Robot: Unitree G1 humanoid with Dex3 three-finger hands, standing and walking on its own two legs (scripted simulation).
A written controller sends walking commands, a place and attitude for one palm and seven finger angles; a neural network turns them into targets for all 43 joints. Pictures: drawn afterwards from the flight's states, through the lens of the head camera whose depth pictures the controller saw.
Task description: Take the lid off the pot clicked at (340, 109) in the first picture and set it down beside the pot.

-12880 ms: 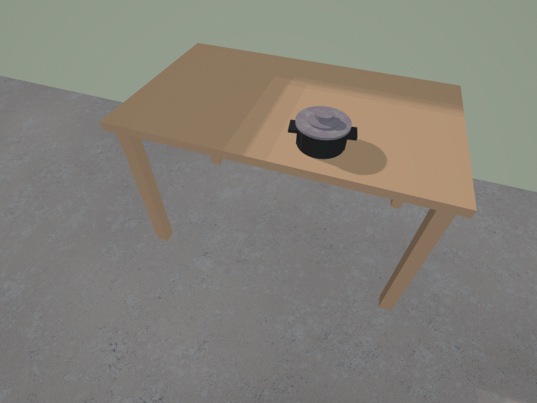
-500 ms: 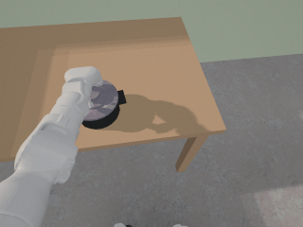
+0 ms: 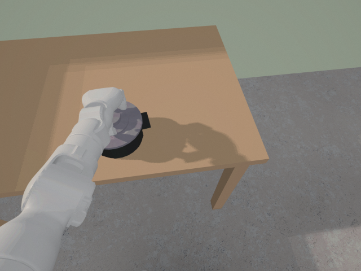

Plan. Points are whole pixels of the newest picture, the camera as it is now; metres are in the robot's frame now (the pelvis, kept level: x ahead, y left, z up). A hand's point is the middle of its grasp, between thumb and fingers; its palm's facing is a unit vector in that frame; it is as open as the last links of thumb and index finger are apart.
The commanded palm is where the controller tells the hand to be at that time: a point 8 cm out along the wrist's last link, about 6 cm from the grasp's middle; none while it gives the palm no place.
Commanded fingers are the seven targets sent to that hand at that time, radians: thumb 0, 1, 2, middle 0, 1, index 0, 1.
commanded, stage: close the fingers and squeeze the knob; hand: left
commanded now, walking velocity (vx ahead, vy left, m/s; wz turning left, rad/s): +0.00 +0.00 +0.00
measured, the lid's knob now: (110, 117) +0.50 +0.14 +0.00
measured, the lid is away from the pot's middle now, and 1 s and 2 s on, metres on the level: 0.00 0.00 0.00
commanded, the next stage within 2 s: lift the lid straight up in 1.10 s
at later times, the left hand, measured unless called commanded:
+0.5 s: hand (108, 120) +0.48 +0.13 +0.02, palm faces -0.39 -0.04 -0.92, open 8.1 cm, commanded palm +0.48 +0.13 +0.07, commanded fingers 0.00 0.32 0.81 -0.64 -1.07 -0.66 -1.08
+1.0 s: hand (108, 121) +0.47 +0.13 +0.02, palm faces -0.39 -0.04 -0.92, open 8.1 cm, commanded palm +0.48 +0.13 +0.07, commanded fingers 0.00 0.55 0.97 -0.66 -1.06 -0.72 -1.10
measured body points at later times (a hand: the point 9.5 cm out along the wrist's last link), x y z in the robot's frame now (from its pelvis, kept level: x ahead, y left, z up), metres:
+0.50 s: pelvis +0.00 +0.00 +0.00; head +0.08 -0.01 +0.44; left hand +0.49 +0.13 +0.07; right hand +0.02 -0.27 -0.14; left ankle +0.01 +0.11 -0.72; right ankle -0.04 -0.13 -0.72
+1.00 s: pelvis +0.00 +0.00 +0.00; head +0.08 -0.01 +0.44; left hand +0.49 +0.13 +0.07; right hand +0.01 -0.27 -0.14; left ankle +0.01 +0.11 -0.72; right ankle -0.04 -0.13 -0.72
